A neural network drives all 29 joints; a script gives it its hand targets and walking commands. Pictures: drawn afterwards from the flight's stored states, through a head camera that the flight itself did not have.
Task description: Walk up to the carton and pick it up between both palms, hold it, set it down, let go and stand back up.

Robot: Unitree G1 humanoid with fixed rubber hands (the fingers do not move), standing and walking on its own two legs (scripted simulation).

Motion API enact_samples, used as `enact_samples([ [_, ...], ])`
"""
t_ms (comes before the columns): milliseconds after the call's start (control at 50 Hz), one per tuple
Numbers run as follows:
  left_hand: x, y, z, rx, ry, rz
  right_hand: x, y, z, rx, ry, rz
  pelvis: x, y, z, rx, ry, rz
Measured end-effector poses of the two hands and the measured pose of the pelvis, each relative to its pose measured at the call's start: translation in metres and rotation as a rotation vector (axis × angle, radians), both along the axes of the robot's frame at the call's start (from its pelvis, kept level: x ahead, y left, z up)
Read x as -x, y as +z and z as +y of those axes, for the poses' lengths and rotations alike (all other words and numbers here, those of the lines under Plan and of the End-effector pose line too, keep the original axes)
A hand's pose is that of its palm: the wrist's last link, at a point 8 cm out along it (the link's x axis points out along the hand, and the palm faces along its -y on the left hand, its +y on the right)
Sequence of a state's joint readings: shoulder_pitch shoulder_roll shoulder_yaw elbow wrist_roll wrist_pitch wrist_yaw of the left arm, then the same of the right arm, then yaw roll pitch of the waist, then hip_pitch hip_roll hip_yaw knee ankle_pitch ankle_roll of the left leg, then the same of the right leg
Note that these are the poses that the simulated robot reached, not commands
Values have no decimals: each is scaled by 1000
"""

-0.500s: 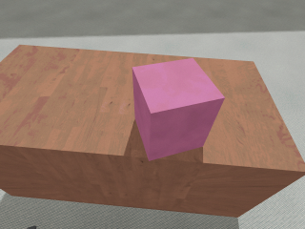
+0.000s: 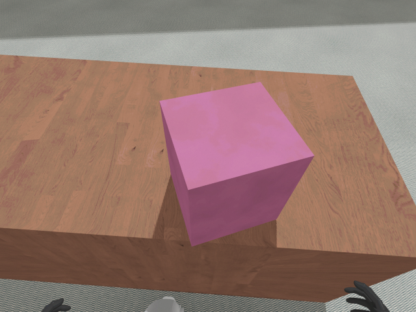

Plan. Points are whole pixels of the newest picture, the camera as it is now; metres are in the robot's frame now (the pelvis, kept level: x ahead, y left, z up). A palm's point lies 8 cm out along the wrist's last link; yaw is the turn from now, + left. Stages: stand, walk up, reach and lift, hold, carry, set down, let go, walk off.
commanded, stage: walk up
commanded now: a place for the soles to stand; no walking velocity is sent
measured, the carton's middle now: (224, 167) +0.41 +0.00 +0.02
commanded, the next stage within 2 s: none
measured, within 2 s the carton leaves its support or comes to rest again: neither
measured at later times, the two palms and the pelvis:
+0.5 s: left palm out of the picture +0.06 +0.33 -0.07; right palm out of the picture +0.03 -0.32 -0.08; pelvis -0.04 +0.01 +0.02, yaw -5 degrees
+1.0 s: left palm out of the picture +0.10 +0.31 -0.09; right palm out of the picture -0.03 -0.31 -0.07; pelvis -0.06 +0.03 +0.01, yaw -12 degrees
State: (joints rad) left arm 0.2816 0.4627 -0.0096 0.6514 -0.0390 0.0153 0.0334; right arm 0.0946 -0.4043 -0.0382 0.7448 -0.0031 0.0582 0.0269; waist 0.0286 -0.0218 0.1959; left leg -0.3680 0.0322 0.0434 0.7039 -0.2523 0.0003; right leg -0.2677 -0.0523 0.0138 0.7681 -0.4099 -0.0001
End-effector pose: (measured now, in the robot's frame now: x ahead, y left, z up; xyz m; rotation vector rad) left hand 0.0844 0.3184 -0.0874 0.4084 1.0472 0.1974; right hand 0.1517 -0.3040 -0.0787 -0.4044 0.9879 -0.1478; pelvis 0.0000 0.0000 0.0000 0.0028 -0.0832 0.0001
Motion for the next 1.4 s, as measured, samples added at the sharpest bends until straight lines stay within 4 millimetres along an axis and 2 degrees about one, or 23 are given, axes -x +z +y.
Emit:
enact_samples([
  [80, -13, 0, 8, -22, -42, -1, 0, 4, 1, -5, -24, -22, 4, 0, 0, 14, -17, 19],
  [160, -13, 2, 12, -34, -61, 0, 11, 4, -5, 1, -48, -18, 12, 0, 4, 14, -32, 18],
  [280, 2, 7, 13, -43, -70, 24, 47, -1, -15, -7, -109, 21, 26, 3, 6, 17, -48, 11],
  [400, 19, 14, 11, -30, -74, 53, 90, -4, -15, -35, -163, 82, 35, 12, 9, 11, -71, 20],
  [560, 23, 17, 12, -29, -91, 76, 130, -2, -14, -49, -207, 128, 47, 19, 9, 4, -105, 37],
  [760, 4, 14, -1, 11, -129, 39, 150, 8, -14, -41, -251, 102, 55, 23, 11, 7, -139, 46],
  [840, 4, 7, -4, 12, -136, 26, 153, 6, -20, -32, -266, 74, 59, 16, 9, 10, -151, 22],
  [920, 4, 5, -8, 24, -140, 37, 161, 10, -17, -31, -285, 74, 59, 18, 13, -4, -179, 26],
  [980, -10, 1, -5, 29, -167, 38, 176, 12, -13, -16, -318, 67, 57, 15, 23, -4, -210, 41],
  [1040, -37, -6, 0, 41, -185, -8, 203, 4, -3, 17, -348, 108, 56, 6, 34, 17, -190, 48],
  [1120, -55, 0, -3, 62, -186, -56, 227, 6, 22, -8, -364, 187, 54, 15, 33, 7, -194, 45],
  [1180, -56, 5, -7, 69, -178, -53, 230, 11, 29, -22, -365, 201, 51, 23, 29, 21, -175, 63],
  [1240, -51, 8, -12, 64, -179, -43, 225, 10, 27, -28, -358, 194, 49, 25, 25, 23, -181, 71],
  [1320, -38, 10, -18, 42, -185, -21, 213, 2, 17, -31, -340, 169, 50, 24, 21, 34, -171, 63],
  [1400, -20, 12, -11, 48, -143, -8, 193, 3, 14, -27, -287, 145, 45, 24, 23, 21, -151, 46],
])
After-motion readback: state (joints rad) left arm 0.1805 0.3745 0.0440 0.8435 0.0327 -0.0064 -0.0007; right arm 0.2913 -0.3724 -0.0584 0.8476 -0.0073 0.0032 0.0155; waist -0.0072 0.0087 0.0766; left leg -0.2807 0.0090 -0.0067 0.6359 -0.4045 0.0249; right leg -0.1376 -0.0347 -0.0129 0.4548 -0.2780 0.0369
